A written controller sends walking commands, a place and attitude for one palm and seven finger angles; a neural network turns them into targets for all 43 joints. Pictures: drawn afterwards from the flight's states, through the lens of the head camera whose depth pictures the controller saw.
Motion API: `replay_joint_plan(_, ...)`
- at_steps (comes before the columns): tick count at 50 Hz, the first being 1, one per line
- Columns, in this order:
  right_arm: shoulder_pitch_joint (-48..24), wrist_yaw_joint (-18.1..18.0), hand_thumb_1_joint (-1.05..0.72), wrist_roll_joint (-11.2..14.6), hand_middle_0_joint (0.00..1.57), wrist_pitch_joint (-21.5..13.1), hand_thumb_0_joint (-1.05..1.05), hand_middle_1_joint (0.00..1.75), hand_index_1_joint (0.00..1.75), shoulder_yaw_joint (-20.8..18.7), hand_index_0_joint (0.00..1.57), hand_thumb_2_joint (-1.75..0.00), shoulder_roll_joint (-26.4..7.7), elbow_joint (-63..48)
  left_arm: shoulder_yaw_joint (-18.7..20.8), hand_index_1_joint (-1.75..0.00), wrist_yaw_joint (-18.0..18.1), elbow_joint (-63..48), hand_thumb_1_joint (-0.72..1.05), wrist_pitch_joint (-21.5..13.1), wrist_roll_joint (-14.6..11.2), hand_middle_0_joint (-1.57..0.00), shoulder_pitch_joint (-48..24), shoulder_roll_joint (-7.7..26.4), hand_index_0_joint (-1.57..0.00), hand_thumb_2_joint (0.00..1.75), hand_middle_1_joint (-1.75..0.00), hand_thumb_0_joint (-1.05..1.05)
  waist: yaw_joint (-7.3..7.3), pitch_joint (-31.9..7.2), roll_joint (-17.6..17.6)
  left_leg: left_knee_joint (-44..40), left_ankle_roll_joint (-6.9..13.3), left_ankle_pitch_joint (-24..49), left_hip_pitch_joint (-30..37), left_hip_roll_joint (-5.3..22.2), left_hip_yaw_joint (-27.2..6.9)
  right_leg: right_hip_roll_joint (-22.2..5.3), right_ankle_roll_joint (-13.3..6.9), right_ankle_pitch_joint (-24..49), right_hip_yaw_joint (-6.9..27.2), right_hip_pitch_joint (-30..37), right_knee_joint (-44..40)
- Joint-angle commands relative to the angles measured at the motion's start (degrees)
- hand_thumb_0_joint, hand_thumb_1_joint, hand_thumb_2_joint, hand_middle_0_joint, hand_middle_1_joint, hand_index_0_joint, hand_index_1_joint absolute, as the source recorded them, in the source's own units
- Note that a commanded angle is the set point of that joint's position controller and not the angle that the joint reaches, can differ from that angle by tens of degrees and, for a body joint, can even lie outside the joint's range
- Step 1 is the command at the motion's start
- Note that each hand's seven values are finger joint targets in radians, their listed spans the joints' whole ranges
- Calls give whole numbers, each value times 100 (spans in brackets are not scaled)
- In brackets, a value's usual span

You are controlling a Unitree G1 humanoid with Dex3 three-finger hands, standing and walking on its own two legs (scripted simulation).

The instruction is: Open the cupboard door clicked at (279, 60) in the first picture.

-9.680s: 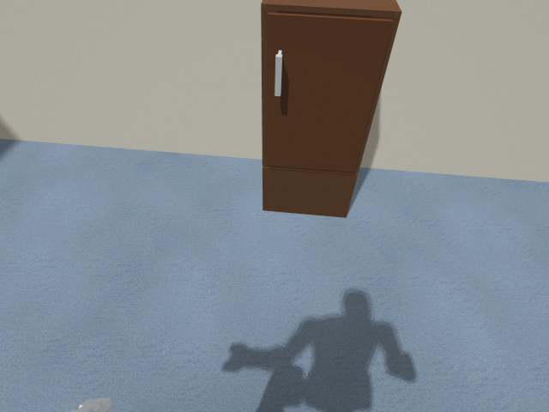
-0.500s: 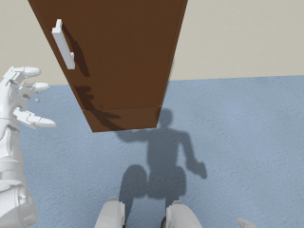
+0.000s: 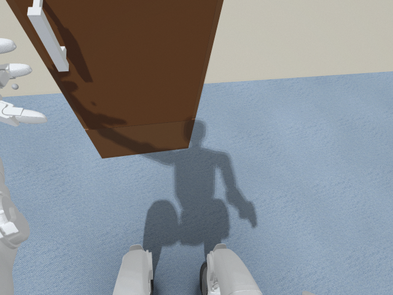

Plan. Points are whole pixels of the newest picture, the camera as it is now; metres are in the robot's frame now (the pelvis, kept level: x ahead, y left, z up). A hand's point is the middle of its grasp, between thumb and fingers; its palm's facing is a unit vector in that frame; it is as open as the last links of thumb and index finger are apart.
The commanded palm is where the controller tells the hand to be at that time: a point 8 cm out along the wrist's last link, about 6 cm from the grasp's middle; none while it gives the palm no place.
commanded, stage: move the hooked fingers beside the handle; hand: left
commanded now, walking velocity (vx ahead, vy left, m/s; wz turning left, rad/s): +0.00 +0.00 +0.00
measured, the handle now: (51, 35) +0.61 +0.27 +0.07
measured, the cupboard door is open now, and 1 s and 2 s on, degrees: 0 0 0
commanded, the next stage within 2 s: slide the fingers in behind the handle in 1.16 s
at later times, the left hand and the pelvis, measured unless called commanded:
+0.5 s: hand (21, 58) +0.55 +0.32 +0.06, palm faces +0.12 -0.99 -0.02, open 13.9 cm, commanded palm +0.53 +0.34 +0.06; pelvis +0.00 +0.01 -0.02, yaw -2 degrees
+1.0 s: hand (23, 63) +0.54 +0.31 +0.06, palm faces +0.13 -0.99 +0.00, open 13.9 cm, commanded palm +0.53 +0.34 +0.06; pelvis +0.01 +0.01 -0.01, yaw -2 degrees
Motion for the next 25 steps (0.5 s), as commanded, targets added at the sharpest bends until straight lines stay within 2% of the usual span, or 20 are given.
replay_joint_plan(1,930,-126,-90,19,20,-47,0,30,30,-373,20,-90,-1174,-284,182,-120,-40,-961,-50,-229,-36,-30,-2451,2112,-30,30,-120,0,-56,-2690,1185,-699,190,1787,2296,-228,-158,262,-172,1281,107,656,-685)
replay_joint_plan(2,961,-140,-90,13,20,-23,0,30,30,-365,20,-90,-1211,-283,314,-120,-37,-1030,-50,-220,0,-30,-2561,2382,-30,30,-120,0,-39,-2854,1202,-674,189,1847,2300,-209,-173,254,-158,1320,108,703,-656)
replay_joint_plan(3,964,-133,-90,20,20,-15,0,30,30,-345,20,-90,-1190,-288,215,-120,-49,-898,-50,-171,31,-30,-2584,2307,-30,30,-120,0,-64,-2788,1288,-671,182,1804,2252,-217,-174,259,-159,1268,97,639,-655)
replay_joint_plan(4,999,-137,-90,6,20,-5,0,30,30,-342,20,-90,-1215,-279,322,-120,-30,-940,-50,-167,34,-30,-2669,2468,-30,30,-120,0,-79,-2850,1207,-645,197,1873,2254,-199,-195,263,-155,1315,89,661,-646)
replay_joint_plan(6,1049,-132,-90,-6,20,6,0,30,30,-328,20,-90,-1211,-273,202,-120,-43,-924,-50,-155,74,-30,-2885,2406,-30,30,-120,0,-159,-2940,1393,-578,196,1978,2382,-185,-232,273,-169,1320,68,453,-586)
replay_joint_plan(7,1058,-124,-90,-9,20,26,0,30,30,-304,20,-90,-1226,-262,250,-120,-34,-856,-50,-125,124,-30,-2935,2553,-30,30,-120,0,-140,-2926,1491,-564,179,1961,2350,-177,-231,271,-163,1273,63,408,-592)
replay_joint_plan(10,1118,-141,-90,-9,20,68,0,30,30,-262,20,-90,-1265,-268,239,-120,-6,-635,-50,16,218,-30,-3137,2748,-30,30,-120,0,-280,-2787,1334,-507,218,1789,2079,-158,-244,276,-137,1172,62,343,-594)
replay_joint_plan(11,1144,-143,-90,-10,20,73,0,30,30,-246,20,-90,-1264,-282,205,-120,-4,-605,-50,36,235,-30,-3262,2741,-30,30,-120,0,-314,-2789,1449,-498,220,1856,2155,-162,-276,285,-157,1171,40,219,-562)
replay_joint_plan(13,1192,-134,-90,-25,20,85,0,30,30,-225,20,-90,-1275,-264,126,-120,1,-665,-50,89,308,-30,-3496,2793,-30,30,-120,0,-353,-3008,1638,-450,204,1941,2270,-143,-310,281,-148,1184,20,130,-527)
replay_joint_plan(14,1221,-136,-90,-33,20,98,0,30,30,-212,20,-90,-1291,-267,186,-120,11,-534,-50,133,351,-30,-3462,2901,-30,30,-120,0,-366,-2962,1577,-421,206,1933,2217,-134,-321,284,-150,1165,7,73,-524)
replay_joint_plan(17,1294,-119,-90,-50,20,137,0,30,30,-180,20,-90,-1304,-288,197,-120,17,-623,-50,165,401,-30,-3664,3037,-30,30,-120,0,-401,-3153,1782,-386,191,2169,2407,-103,-371,297,-154,1255,-26,-31,-480)
replay_joint_plan(19,1348,-103,-90,-70,20,174,0,30,30,-159,20,-90,-1300,-293,278,-120,26,-543,-50,227,453,-30,-3610,3161,-30,30,-120,0,-379,-3229,1766,-336,190,2247,2360,-97,-374,305,-152,1298,-49,10,-445)
replay_joint_plan(20,1363,-97,-90,-67,20,198,0,30,30,-156,20,-90,-1297,-302,211,-120,19,-510,-50,277,476,-30,-3555,3103,-30,30,-120,0,-400,-3190,1776,-344,188,2298,2378,-89,-381,302,-152,1320,-63,-18,-445)
replay_joint_plan(21,1399,-79,-90,-77,20,204,0,30,30,-156,20,-90,-1285,-321,216,-120,2,-555,-50,273,445,-30,-3503,3025,-30,30,-120,0,-363,-3244,1887,-365,169,2496,2551,-89,-426,314,-174,1389,-98,-82,-417)
replay_joint_plan(22,1420,-63,-90,-88,20,234,0,30,30,-168,20,-90,-1306,-336,358,-120,0,-647,-50,283,441,-30,-3353,3159,-30,30,-120,0,-291,-3383,1895,-384,142,2643,2702,-66,-434,313,-161,1456,-110,-31,-433)
replay_joint_plan(23,1447,-36,-90,-99,20,270,0,30,30,-196,20,-90,-1290,-357,346,-120,-15,-797,-50,300,432,-30,-3156,3085,-30,30,-120,0,-212,-3536,2032,-411,121,2851,2878,-61,-421,317,-168,1555,-112,29,-443)
replay_joint_plan(25,1457,2,-90,-100,20,302,0,30,30,-207,20,-90,-1271,-386,349,-120,-20,-889,-50,341,390,-30,-3043,2989,-30,30,-120,0,-212,-3484,1902,-408,135,2904,2845,-52,-393,331,-153,1635,-107,85,-479)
